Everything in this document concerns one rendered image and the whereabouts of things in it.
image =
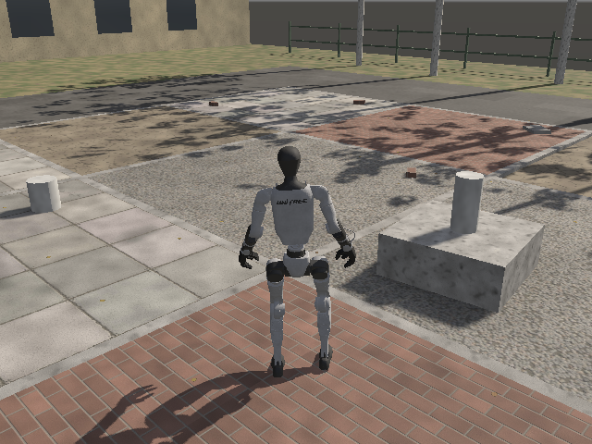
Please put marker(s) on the robot right forearm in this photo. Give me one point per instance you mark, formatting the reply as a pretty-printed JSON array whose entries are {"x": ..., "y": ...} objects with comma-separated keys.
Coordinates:
[{"x": 342, "y": 239}]

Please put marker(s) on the robot torso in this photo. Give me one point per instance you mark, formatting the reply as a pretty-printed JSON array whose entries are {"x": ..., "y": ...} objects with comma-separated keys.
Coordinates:
[{"x": 293, "y": 213}]

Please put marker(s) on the robot head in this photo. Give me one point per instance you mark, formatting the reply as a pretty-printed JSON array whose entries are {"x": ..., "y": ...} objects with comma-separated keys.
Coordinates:
[{"x": 289, "y": 160}]

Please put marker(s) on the robot right upper arm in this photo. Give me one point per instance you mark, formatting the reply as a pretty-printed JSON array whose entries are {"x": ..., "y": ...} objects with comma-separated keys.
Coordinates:
[{"x": 321, "y": 193}]

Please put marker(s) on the robot left forearm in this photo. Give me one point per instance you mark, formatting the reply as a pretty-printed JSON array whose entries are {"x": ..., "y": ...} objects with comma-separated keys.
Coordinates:
[{"x": 248, "y": 244}]

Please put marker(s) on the left robot hand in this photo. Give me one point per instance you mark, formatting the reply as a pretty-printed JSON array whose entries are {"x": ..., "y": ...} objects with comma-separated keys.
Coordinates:
[{"x": 242, "y": 259}]

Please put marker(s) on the right robot hand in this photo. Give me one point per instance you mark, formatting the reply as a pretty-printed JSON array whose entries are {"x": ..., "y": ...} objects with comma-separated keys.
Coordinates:
[{"x": 351, "y": 254}]

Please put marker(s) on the robot left upper arm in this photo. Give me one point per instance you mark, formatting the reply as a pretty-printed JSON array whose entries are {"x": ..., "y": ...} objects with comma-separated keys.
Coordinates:
[{"x": 262, "y": 197}]

